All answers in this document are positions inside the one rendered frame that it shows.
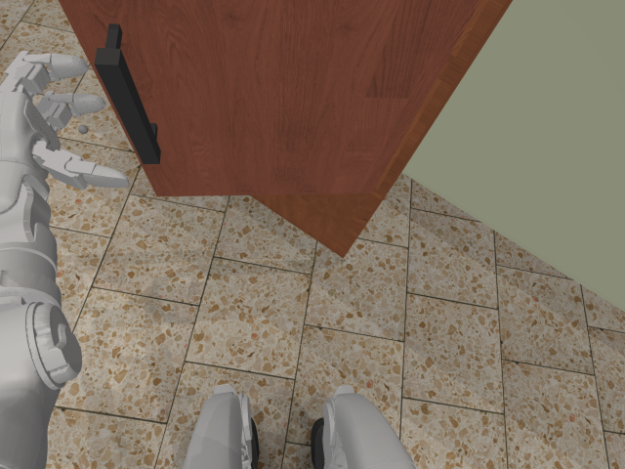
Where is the cupboard door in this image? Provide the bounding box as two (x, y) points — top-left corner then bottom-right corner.
(59, 0), (481, 196)

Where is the right robot shin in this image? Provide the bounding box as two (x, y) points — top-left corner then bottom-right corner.
(322, 385), (354, 469)

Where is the handle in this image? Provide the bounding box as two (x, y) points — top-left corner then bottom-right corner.
(94, 23), (161, 164)

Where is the robot left forearm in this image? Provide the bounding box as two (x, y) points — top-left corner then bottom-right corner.
(0, 161), (62, 312)

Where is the left robot hand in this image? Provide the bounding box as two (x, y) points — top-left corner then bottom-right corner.
(0, 51), (129, 191)

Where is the robot left upper arm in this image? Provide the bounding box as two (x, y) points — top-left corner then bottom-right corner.
(0, 302), (82, 469)

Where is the robot left thigh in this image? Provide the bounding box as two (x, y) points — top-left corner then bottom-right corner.
(183, 392), (252, 469)

